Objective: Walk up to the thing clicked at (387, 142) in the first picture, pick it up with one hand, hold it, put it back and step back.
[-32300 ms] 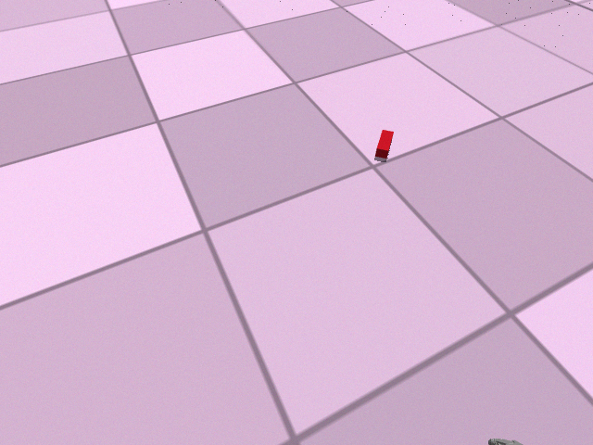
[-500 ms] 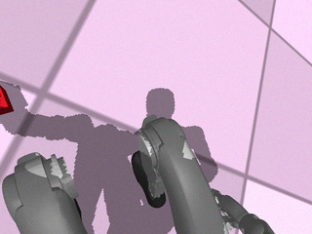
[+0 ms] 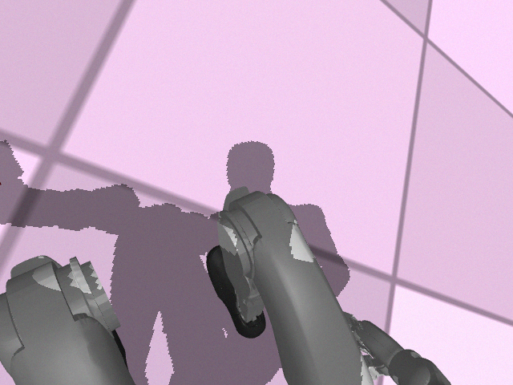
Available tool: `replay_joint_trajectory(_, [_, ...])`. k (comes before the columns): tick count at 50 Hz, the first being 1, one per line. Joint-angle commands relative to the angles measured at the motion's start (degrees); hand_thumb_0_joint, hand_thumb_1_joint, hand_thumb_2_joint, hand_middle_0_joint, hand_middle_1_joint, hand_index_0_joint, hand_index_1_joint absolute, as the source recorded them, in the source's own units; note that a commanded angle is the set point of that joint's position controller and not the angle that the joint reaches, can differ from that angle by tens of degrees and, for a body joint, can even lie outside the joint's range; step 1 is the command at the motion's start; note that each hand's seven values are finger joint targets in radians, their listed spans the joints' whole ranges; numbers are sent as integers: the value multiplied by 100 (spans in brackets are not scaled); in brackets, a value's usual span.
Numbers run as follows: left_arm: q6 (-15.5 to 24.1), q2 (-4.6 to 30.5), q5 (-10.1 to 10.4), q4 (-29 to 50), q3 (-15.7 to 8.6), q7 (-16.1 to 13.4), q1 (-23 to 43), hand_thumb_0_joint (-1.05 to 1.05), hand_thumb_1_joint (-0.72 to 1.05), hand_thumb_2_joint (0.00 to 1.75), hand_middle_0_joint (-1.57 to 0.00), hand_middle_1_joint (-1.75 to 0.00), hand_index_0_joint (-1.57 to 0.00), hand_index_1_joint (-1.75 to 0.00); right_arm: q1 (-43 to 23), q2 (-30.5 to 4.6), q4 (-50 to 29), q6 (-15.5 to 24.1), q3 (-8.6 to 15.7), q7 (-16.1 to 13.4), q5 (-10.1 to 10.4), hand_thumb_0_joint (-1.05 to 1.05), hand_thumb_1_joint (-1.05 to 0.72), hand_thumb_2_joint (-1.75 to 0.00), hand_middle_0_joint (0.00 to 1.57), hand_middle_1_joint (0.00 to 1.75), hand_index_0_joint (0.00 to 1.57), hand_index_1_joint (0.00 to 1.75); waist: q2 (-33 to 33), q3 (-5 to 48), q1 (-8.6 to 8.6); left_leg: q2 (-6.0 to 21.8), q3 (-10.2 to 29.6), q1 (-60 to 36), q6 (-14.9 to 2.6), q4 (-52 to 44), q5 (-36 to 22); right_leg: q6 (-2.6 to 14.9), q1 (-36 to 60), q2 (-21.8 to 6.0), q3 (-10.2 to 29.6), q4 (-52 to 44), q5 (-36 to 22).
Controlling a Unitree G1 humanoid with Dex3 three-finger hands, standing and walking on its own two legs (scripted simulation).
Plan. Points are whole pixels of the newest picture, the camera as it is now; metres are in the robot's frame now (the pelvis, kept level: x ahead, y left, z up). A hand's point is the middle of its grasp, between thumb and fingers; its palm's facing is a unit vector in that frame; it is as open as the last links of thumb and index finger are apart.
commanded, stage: open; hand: left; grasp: from above
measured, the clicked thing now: out of the picture +0.44 +0.33 -0.27
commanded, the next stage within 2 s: withdraw in 0.82 s
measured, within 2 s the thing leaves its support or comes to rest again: neither
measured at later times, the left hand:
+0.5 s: hand out of the picture +0.44 +0.33 -0.25, palm faces -0.43 -0.14 -0.89, open 11.9 cm
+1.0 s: hand out of the picture +0.43 +0.33 -0.24, palm faces -0.44 -0.14 -0.89, open 14.0 cm
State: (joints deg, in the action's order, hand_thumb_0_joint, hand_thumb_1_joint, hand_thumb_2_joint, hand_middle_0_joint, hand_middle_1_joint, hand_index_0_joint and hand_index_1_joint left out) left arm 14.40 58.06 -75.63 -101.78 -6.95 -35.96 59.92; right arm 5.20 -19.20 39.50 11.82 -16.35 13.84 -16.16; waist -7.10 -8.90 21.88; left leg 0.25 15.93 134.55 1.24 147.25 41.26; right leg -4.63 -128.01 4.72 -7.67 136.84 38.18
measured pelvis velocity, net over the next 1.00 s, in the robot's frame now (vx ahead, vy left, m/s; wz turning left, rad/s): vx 0.00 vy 0.00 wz -0.01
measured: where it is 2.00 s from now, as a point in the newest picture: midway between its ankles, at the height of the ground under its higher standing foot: (184, 342)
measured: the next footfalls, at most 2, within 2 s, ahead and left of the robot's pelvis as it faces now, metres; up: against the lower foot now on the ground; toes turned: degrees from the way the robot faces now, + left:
none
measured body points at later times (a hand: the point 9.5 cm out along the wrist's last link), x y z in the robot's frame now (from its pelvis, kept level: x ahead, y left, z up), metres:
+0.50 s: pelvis +0.00 +0.00 +0.00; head +0.27 +0.14 +0.33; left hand +0.46 +0.34 -0.20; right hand +0.07 -0.25 -0.05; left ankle +0.06 +0.13 -0.26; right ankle +0.12 -0.13 -0.26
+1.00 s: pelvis +0.00 +0.00 +0.00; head +0.27 +0.13 +0.34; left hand +0.45 +0.33 -0.19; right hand +0.06 -0.26 -0.05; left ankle +0.06 +0.13 -0.26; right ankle +0.12 -0.13 -0.26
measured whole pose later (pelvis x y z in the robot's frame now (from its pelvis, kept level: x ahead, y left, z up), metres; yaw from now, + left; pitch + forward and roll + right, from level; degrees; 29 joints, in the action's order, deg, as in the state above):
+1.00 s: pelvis +0.00 +0.00 +0.00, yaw +0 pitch +27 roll -15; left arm 15.6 58.7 -75.4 -99.3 -6.3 -36.0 59.3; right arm 5.0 -19.8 38.1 12.0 -17.1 13.6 -15.8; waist -7.9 -10.2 21.7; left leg 0.4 16.4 134.1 1.2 146.5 40.9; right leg -4.6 -127.3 4.7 -8.3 135.6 37.5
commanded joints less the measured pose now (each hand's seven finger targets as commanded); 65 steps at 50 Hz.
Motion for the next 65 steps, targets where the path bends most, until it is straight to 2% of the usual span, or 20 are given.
replay_joint_trajectory(1, [67,1157,102,517,56,-197,1356,0,29,62,-76,-53,-76,-54,966,-1885,51,42,488,-51,15,0,-90,-90,20,30,20,30,2761,3439,290,182,-678,-2722,-165,-1546,-1094,527,1821,108,-863,-1107,-1366])
replay_joint_trajectory(11, [61,1375,7,776,1,-353,1469,0,-6,72,-48,-68,-47,-69,923,-1952,83,106,514,-41,31,0,-90,-90,20,30,20,30,3010,3527,258,200,-690,-2805,-133,-1539,-1165,531,1899,125,-841,-1122,-1439])
replay_joint_trajectory(14, [11,1222,22,841,58,-391,1453,0,-14,75,-42,-71,-41,-72,935,-1949,41,123,535,-11,10,0,-90,-90,20,30,20,30,3121,3646,249,202,-680,-2919,-107,-1586,-1313,546,1964,134,-855,-1105,-1564])
replay_joint_trajectory(23, [-176,1261,123,753,0,-227,1372,0,-32,84,-27,-80,-25,-82,969,-1958,88,202,558,88,62,0,-89,-90,20,30,20,30,3151,3502,293,222,-631,-2993,-87,-1563,-1410,536,1846,94,-875,-1025,-1629])
replay_joint_trajectory(25, [-200,1322,188,821,-127,-214,1150,0,-35,88,-25,-82,-22,-84,1013,-2000,49,160,608,67,76,0,-89,-90,20,30,20,30,3191,3675,160,207,-644,-3050,-82,-1661,-1532,555,1994,107,-858,-1092,-1688])
replay_joint_trajectory(27, [-192,1220,192,795,-25,-145,1315,0,-40,91,-22,-84,-19,-87,1023,-1920,49,166,561,99,71,0,-89,-90,20,30,20,30,3066,3540,281,213,-660,-2934,-115,-1574,-1421,544,1958,102,-846,-1078,-1646])
replay_joint_trajectory(29, [-177,1290,242,910,-124,-124,1195,0,-41,91,-19,-86,-16,-88,1061,-1990,27,132,604,84,80,0,-89,-90,20,30,20,30,3056,3723,216,202,-648,-2956,-111,-1622,-1604,551,2087,120,-855,-1126,-1750])
replay_joint_trajectory(35, [-28,1174,269,861,37,-2,1307,0,-48,98,-13,-92,-10,-95,1075,-1913,6,54,525,36,109,0,-89,-90,20,30,20,30,2975,3541,318,201,-644,-2857,-131,-1578,-1390,546,1998,101,-856,-1125,-1597])
replay_joint_trajectory(44, [179,1415,116,788,-6,-159,1293,0,-50,100,-7,-98,-6,-100,991,-1948,-50,1,458,-71,82,0,-89,-90,20,30,20,30,2787,3376,279,199,-686,-2669,-156,-1629,-991,536,1961,123,-842,-1257,-1263])
replay_joint_trajectory(45, [186,1234,113,889,156,-176,1384,0,-50,99,-7,-99,-6,-100,965,-1980,-112,15,489,-70,68,0,-88,-90,20,30,20,30,2910,3458,295,192,-690,-2754,-144,-1663,-1042,545,1988,124,-840,-1254,-1302])
replay_joint_trajectory(46, [156,1383,101,676,13,-226,1255,0,-50,100,-6,-99,-5,-100,1012,-1975,-68,10,476,-83,48,0,-88,-90,20,30,20,30,2817,3441,292,209,-678,-2783,-148,-1651,-1031,542,2038,129,-847,-1267,-1317])
replay_joint_trajectory(51, [19,1471,112,1225,-122,-397,1440,0,-52,98,-7,-100,-8,-99,998,-1948,-76,85,540,-71,75,0,-90,-90,20,30,20,30,3153,3748,151,210,-706,-3039,-103,-1685,-1204,538,2015,103,-832,-1206,-1493])
replay_joint_trajectory(53, [-111,1573,144,1818,-386,-478,1510,0,-53,99,-8,-99,-8,-99,1010,-1938,-63,108,647,-13,104,0,-90,-90,20,30,20,30,3739,4334,-65,219,-668,-3528,-5,-1824,-1499,589,1935,66,-855,-1065,-1686])
replay_joint_trajectory(54, [-209,1446,141,1874,-322,-457,1488,0,-53,99,-8,-99,-8,-99,1044,-1889,-73,139,719,45,120,0,-90,-90,20,30,20,30,3933,4384,-28,232,-675,-3664,12,-1817,-1534,603,1847,42,-844,-994,-1724])
replay_joint_trajectory(55, [-306,1396,228,2099,-417,-454,1438,0,-53,99,-8,-99,-7,-99,978,-1865,-57,135,797,77,153,0,-90,-90,20,30,20,30,4000,4543,-165,233,-696,-3710,26,-1869,-1560,610,1824,48,-821,-1027,-1735])
replay_joint_trajectory(57, [-500,1311,343,2845,-513,-338,1415,0,-53,99,-7,-99,-7,-99,1051,-1796,-48,100,978,157,256,0,-90,-90,20,30,20,30,4391,5120,-346,190,-816,-4004,46,-1922,-1909,640,1914,28,-735,-1065,-1959])
replay_joint_trajectory(58, [-614,1245,454,3187,-574,-259,1205,0,-54,100,-7,-99,-7,-99,1007,-1769,-71,33,1072,162,356,0,-90,-90,20,30,20,30,4648,5584,-596,168,-862,-4236,74,-2055,-2140,683,1980,23,-684,-1062,-2086])
replay_joint_trajectory(60, [-869,602,644,3047,-240,49,712,0,-55,101,-7,-99,-6,-100,1001,-1611,40,-76,1230,230,484,0,-90,-90,20,30,20,30,4353,5248,-686,131,-1005,-3765,2,-2098,-2029,689,1789,40,-585,-1179,-1998])
replay_joint_trajectory(63, [-1208,200,892,3309,11,629,618,0,-53,101,-8,-100,-7,-100,1105,-1529,122,-295,1467,222,756,0,-90,-90,20,30,20,30,3758,5138,-814,91,-1128,-3388,-107,-2249,-1820,674,1710,30,-400,-1465,-1820])
replay_joint_trajectory(65, [-1352,-269,1089,3310,286,1087,501,0,-51,101,-10,-99,-8,-101,1275,-1485,82,-452,1597,203,871,0,-90,-91,20,30,20,30,3074,4851,-693,80,-1098,-3117,-196,-2455,-1409,664,1800,13,-325,-1751,-1532])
